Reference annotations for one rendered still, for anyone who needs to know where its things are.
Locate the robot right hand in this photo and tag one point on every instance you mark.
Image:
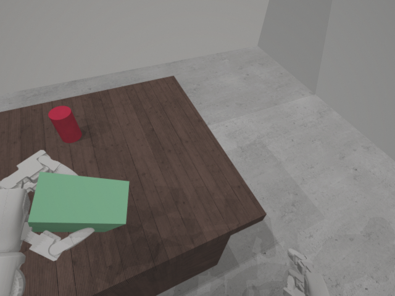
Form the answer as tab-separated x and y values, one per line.
313	284

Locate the sponge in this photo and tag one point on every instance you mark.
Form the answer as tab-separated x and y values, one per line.
69	203

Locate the table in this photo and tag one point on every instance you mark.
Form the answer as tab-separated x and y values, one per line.
185	198

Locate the robot left hand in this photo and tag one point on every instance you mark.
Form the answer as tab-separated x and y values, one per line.
15	205

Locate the left robot forearm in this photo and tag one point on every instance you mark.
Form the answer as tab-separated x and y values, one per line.
12	280

